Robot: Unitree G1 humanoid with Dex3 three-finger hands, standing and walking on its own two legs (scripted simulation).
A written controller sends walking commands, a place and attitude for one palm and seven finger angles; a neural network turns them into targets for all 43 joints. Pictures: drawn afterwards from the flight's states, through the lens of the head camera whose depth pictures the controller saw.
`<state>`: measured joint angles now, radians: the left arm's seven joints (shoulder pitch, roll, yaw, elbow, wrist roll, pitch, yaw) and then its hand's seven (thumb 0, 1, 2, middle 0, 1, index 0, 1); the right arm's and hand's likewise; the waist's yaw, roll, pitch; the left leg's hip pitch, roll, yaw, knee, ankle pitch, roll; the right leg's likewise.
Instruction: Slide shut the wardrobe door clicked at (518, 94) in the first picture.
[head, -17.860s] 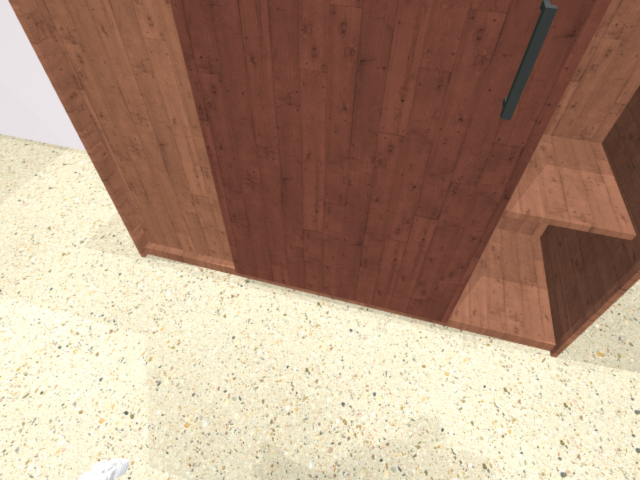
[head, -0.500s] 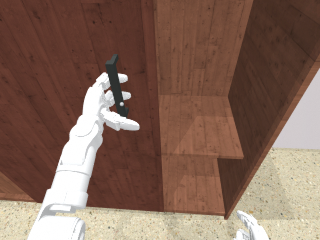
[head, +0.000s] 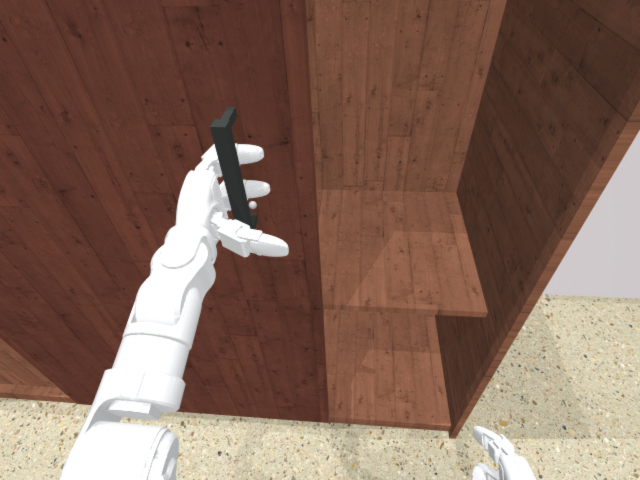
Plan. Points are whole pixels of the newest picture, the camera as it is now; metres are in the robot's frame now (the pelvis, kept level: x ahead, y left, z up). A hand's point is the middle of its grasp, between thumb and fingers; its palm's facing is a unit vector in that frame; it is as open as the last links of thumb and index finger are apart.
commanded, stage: slide the fingers in behind the handle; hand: left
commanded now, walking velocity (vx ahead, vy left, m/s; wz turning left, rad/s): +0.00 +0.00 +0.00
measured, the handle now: (239, 182) +0.44 +0.13 +0.18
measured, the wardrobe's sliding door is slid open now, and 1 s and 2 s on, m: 0.36 0.36 0.36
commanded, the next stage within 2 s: grip the handle and tug to test in 0.14 s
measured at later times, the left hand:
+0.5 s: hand (250, 207) +0.38 +0.11 +0.18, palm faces -0.01 -1.00 -0.01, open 12.6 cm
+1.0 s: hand (249, 206) +0.39 +0.11 +0.18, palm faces -0.02 -1.00 +0.00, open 5.1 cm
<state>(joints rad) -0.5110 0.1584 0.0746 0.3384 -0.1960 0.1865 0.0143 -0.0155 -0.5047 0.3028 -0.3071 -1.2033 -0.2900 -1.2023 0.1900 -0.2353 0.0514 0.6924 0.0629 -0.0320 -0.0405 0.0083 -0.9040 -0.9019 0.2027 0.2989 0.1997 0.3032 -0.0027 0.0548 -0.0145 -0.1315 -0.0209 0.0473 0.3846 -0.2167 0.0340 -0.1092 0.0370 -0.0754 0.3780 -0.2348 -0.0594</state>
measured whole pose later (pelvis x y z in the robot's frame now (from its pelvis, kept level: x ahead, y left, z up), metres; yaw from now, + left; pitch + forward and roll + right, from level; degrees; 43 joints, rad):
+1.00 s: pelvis +0.00 +0.00 +0.00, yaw +0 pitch -2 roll +0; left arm -0.48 0.16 0.07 0.28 -0.20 0.21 0.01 0.01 0.77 0.85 -0.44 -1.38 -0.43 -1.39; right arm 0.18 -0.24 0.05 0.68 0.06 -0.01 -0.05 0.01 -0.90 -0.90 0.20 0.30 0.20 0.30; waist 0.00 0.05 -0.01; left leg -0.13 -0.02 0.05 0.38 -0.22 0.04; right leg -0.10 0.04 -0.07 0.37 -0.24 -0.06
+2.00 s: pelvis +0.04 +0.00 +0.00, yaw +1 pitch -1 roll +0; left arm -0.32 0.11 0.00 -0.03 -0.17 0.34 0.07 0.01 0.77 0.85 -0.37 -1.38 -0.33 -1.37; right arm 0.13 -0.25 0.03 0.64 0.05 0.03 -0.02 0.01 -0.91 -0.90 0.20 0.30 0.20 0.30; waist 0.03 0.05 -0.03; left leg -0.12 -0.04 0.02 0.41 -0.28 0.04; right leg -0.09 0.03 -0.09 0.40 -0.30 -0.05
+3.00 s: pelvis -0.01 +0.00 -0.01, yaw -1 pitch -1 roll +1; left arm -0.55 0.23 -0.07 0.27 -0.09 -0.03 0.07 -0.04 0.66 0.83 -0.43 -1.39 -0.33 -1.40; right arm 0.14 -0.18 0.01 0.66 0.02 -0.02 -0.04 0.01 -0.90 -0.90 0.20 0.30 0.20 0.30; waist 0.03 0.03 0.08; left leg -0.24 -0.03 0.07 0.51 -0.26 0.04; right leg -0.27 0.02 -0.02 0.60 -0.38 -0.02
